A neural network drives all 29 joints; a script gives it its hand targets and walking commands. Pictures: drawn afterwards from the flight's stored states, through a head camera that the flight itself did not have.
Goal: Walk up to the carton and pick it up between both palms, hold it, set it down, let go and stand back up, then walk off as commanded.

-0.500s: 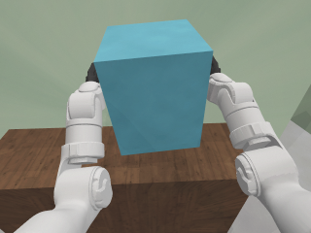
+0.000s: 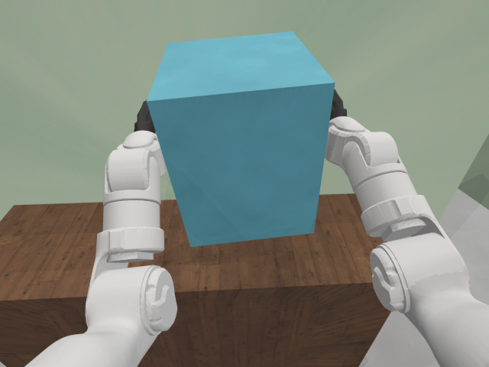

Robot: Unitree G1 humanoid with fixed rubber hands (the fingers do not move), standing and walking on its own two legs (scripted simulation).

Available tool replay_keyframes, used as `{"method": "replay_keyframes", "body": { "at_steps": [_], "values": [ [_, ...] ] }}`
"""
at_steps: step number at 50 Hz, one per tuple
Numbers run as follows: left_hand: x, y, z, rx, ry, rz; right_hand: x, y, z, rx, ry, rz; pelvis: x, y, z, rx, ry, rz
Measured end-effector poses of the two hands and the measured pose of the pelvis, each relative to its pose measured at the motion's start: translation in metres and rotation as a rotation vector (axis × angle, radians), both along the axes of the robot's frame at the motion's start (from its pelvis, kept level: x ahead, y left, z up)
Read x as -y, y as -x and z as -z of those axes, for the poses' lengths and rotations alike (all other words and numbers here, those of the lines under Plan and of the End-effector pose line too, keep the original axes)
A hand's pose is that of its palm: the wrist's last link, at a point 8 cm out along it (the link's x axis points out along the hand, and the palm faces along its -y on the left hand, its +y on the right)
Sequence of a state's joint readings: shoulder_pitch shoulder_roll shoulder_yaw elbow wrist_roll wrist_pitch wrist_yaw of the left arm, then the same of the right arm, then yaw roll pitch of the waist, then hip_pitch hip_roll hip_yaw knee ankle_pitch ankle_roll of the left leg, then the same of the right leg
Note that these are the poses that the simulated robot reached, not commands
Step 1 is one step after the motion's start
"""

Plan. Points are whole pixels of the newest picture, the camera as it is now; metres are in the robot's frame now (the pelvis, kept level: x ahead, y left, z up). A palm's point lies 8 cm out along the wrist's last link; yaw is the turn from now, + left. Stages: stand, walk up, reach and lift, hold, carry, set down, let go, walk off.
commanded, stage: hold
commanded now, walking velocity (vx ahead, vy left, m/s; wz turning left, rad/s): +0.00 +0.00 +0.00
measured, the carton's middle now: (241, 139) +0.38 +0.01 +0.24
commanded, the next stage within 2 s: none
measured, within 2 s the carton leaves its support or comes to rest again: neither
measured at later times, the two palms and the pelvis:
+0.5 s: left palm (146, 143) +0.37 +0.15 +0.25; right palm (333, 129) +0.37 -0.14 +0.26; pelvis +0.00 +0.00 +0.00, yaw +0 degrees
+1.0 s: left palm (147, 141) +0.37 +0.15 +0.25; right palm (334, 129) +0.37 -0.14 +0.26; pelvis +0.00 +0.00 +0.00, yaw +0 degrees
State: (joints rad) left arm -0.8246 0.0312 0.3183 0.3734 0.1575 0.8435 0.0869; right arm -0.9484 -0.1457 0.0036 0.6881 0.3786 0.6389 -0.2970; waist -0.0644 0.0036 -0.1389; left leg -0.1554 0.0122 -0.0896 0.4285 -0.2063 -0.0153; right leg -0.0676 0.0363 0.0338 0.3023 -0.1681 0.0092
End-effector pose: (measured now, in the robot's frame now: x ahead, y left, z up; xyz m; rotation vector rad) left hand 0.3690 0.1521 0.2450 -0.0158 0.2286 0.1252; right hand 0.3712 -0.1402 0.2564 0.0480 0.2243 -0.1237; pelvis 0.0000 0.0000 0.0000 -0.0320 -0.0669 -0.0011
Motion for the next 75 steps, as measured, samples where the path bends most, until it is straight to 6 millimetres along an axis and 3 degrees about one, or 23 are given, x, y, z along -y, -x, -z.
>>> {"method": "replay_keyframes", "body": {
  "at_steps": [75],
  "values": [
    [-0.0009,0.0003,-0.0003,-0.001,0.002,0.0,-0.001,0.0009,-0.0013,-0.007,0.001,0.002,-0.0014,0.0014,0.0003,-0.007,0.001,0.005]
  ]
}}
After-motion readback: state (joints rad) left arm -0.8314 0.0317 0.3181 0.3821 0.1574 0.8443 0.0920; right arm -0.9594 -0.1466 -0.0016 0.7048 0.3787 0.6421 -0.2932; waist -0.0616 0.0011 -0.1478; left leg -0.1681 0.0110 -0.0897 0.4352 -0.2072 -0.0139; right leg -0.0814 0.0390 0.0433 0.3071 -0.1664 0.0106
